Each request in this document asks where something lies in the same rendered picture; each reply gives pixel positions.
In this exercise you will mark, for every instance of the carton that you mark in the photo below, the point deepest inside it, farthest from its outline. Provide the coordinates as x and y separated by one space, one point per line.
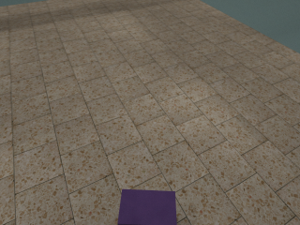
147 207

